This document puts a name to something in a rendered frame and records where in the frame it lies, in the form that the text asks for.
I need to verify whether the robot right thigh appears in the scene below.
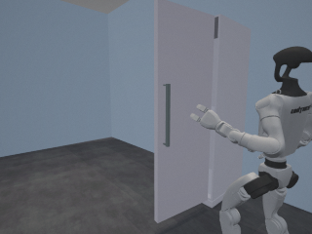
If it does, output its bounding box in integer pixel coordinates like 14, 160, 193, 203
262, 171, 299, 234

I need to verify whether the left robot forearm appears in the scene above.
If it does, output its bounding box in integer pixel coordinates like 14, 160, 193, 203
215, 121, 280, 153

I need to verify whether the humanoid robot torso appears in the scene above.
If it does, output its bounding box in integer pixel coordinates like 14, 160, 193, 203
258, 89, 311, 191

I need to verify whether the robot left upper arm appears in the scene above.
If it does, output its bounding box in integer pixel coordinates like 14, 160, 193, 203
255, 94, 286, 158

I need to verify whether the handle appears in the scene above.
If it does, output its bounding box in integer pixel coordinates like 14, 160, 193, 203
163, 84, 171, 147

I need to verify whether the fridge door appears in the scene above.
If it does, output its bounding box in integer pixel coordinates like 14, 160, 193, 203
154, 0, 215, 223

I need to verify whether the robot right hand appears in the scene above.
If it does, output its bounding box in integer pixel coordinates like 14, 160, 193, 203
257, 153, 265, 159

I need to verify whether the robot left hand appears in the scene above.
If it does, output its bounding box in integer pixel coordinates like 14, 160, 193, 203
190, 104, 221, 130

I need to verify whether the right robot forearm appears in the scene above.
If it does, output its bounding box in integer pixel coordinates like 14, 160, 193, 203
297, 140, 311, 149

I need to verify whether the robot right upper arm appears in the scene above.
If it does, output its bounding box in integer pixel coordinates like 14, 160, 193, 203
301, 91, 312, 141

